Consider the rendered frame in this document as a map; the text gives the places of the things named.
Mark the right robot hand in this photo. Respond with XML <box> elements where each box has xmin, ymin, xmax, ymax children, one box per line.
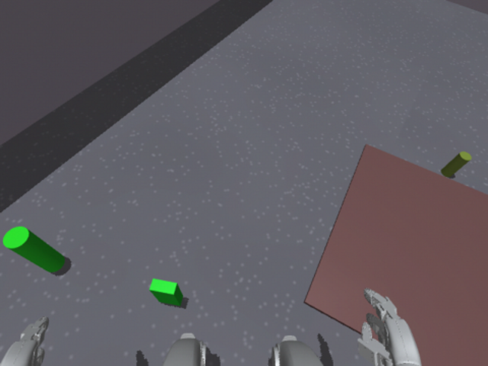
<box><xmin>358</xmin><ymin>288</ymin><xmax>422</xmax><ymax>366</ymax></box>

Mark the left robot hand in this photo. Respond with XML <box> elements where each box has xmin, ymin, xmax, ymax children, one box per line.
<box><xmin>0</xmin><ymin>316</ymin><xmax>49</xmax><ymax>366</ymax></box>

